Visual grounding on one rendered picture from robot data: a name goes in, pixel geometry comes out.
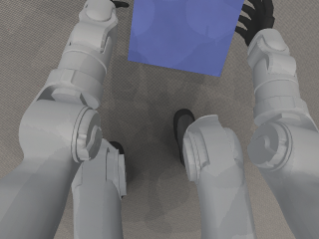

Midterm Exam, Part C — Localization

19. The left robot forearm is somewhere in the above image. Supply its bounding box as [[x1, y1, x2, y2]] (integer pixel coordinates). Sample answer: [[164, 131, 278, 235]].
[[18, 0, 119, 146]]

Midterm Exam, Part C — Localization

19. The carton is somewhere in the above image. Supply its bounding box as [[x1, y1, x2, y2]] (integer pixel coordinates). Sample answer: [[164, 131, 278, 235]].
[[128, 0, 244, 77]]

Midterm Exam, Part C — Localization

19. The robot left foot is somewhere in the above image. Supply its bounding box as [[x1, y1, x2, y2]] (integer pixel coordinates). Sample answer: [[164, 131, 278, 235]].
[[109, 141, 126, 198]]

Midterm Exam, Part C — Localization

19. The right robot hand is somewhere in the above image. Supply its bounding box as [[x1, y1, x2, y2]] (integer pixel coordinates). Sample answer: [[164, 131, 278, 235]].
[[234, 0, 275, 47]]

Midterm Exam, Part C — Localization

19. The right robot upper arm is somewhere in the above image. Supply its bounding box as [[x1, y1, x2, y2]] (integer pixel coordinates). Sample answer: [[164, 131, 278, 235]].
[[247, 121, 319, 239]]

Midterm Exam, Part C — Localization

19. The left robot upper arm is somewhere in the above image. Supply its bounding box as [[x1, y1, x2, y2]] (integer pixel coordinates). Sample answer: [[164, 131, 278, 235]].
[[0, 99, 103, 239]]

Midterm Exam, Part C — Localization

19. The right robot shin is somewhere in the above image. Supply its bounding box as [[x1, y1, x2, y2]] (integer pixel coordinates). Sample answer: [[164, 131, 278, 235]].
[[183, 115, 244, 165]]

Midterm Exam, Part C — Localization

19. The right robot forearm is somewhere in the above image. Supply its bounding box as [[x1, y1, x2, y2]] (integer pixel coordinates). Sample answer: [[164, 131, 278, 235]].
[[246, 28, 319, 133]]

